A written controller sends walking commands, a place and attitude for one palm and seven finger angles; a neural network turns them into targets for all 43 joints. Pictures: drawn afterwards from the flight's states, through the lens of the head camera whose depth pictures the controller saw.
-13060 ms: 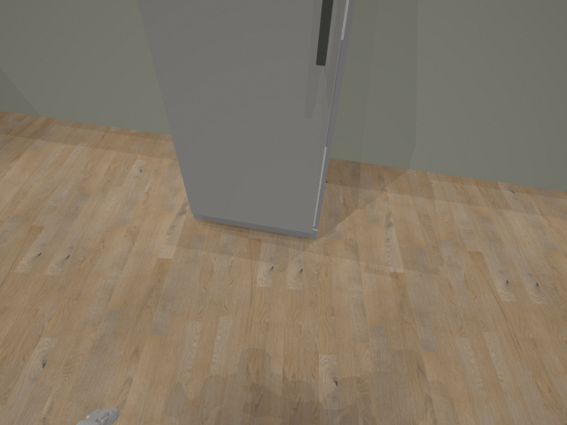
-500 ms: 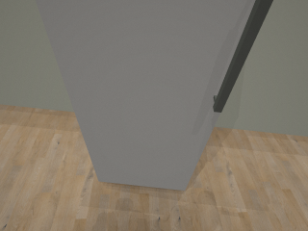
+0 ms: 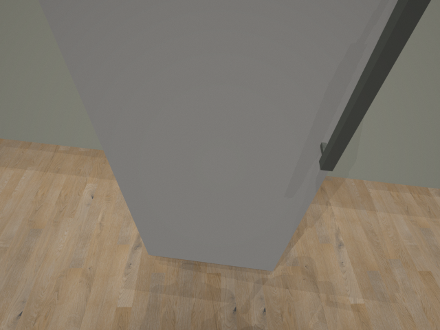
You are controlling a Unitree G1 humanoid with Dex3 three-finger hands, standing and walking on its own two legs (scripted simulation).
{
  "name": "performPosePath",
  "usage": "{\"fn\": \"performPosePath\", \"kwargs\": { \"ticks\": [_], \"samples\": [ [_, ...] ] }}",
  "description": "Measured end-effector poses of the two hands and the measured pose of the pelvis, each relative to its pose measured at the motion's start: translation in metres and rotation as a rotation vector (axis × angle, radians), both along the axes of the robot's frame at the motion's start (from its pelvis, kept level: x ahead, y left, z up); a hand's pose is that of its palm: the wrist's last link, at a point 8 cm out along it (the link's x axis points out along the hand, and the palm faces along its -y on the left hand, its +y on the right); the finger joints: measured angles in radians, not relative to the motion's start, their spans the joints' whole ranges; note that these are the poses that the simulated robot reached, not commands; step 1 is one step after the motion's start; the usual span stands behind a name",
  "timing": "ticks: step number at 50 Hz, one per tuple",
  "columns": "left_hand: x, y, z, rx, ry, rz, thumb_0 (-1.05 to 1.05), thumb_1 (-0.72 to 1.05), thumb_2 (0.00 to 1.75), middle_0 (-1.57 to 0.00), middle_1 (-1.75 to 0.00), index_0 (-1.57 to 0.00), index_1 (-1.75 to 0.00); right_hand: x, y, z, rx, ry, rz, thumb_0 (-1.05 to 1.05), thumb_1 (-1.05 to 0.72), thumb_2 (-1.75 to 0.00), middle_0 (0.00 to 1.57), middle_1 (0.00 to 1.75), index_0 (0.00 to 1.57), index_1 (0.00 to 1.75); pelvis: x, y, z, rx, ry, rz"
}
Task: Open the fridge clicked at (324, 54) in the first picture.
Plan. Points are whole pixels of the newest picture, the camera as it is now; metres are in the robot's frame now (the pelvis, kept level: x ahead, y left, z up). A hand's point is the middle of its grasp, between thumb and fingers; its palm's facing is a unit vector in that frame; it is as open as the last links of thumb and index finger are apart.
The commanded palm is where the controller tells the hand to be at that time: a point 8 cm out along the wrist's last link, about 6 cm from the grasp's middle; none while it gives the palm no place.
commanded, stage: come to a stop and stand still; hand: right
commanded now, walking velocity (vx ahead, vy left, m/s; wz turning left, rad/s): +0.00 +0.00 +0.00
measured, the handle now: (362, 82) +0.44 -0.18 +0.25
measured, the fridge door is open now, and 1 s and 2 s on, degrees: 0 0 0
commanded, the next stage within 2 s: look again from close up in 0.54 s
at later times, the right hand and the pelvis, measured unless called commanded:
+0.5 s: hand out of the picture +0.06 -0.16 -0.17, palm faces +0.00 +0.98 -0.22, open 7.4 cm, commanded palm none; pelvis +0.02 +0.03 +0.00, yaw +0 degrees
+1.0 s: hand out of the picture +0.04 -0.14 -0.17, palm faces +0.01 +0.98 -0.21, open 7.4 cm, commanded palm none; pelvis +0.02 +0.04 +0.00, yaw +0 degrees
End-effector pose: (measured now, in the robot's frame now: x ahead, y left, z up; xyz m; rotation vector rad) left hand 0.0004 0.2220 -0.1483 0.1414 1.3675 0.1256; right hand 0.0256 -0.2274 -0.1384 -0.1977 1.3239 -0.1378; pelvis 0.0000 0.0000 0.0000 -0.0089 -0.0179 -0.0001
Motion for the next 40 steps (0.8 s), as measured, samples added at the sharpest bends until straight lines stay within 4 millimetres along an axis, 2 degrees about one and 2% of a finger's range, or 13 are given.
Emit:
{"fn": "performPosePath", "kwargs": {
  "ticks": [7,14,28,40],
  "samples": [
    [0.012,0.004,-0.001,-0.005,0.002,0.002,0.0,0.91,0.9,-0.2,-0.3,-0.2,-0.3,0.021,0.006,0.001,-0.003,-0.025,0.005,0.01,-0.91,-0.9,0.2,0.3,0.2,0.3,0.01,0.007,0.0,0.001,0.005,0.0],
    [0.025,0.015,-0.001,0.003,-0.003,0.002,0.01,0.91,0.9,-0.2,-0.3,-0.2,-0.3,0.028,0.014,0.001,-0.003,-0.023,0.002,0.01,-0.91,-0.9,0.2,0.3,0.2,0.3,0.018,0.015,0.0,0.002,0.009,0.0],
    [0.042,0.035,0.003,0.029,-0.017,-0.01,0.0,0.91,0.9,-0.2,-0.3,-0.2,-0.3,0.023,0.027,-0.001,0.005,-0.003,-0.016,0.01,-0.91,-0.9,0.2,0.3,0.2,0.3,0.024,0.028,0.001,0.005,0.007,-0.005],
    [0.036,0.042,0.005,0.027,-0.007,-0.015,0.0,0.9,0.9,-0.2,-0.3,-0.2,-0.3,0.016,0.034,-0.001,0.009,0.001,-0.022,0.01,-0.91,-0.9,0.2,0.3,0.2,0.3,0.021,0.036,0.002,0.006,0.004,-0.008]
  ]
}}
